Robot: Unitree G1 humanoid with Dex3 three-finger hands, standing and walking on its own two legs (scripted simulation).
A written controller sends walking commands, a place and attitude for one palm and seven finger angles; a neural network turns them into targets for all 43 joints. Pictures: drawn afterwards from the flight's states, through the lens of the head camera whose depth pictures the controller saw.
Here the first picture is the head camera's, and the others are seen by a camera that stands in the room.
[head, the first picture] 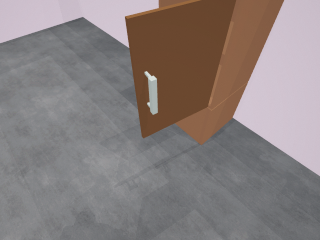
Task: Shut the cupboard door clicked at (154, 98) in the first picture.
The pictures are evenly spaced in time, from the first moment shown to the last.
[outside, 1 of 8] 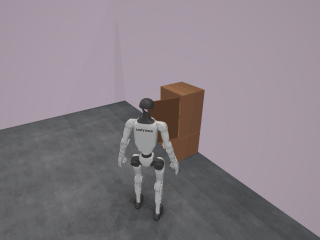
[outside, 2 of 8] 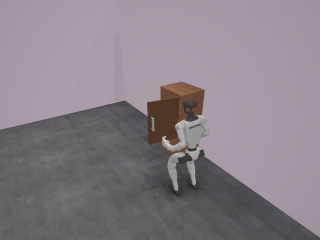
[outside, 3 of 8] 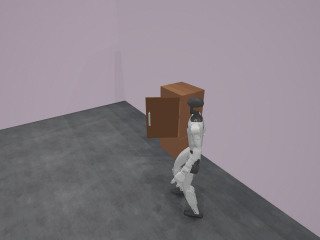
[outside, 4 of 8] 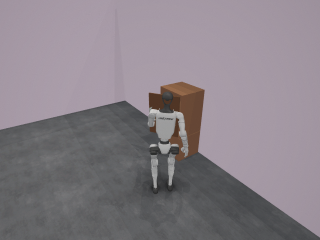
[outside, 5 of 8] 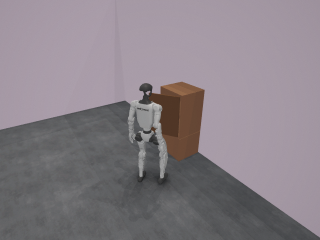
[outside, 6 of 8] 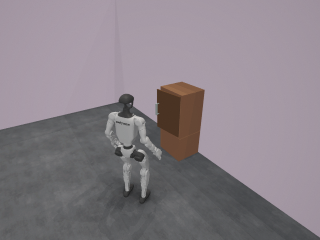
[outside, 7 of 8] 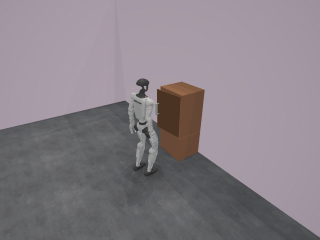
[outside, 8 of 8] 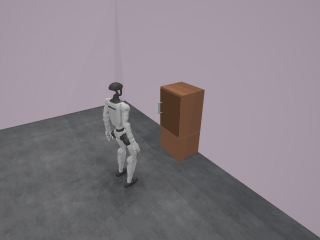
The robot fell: no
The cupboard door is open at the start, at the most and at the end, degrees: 79 79 0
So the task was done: yes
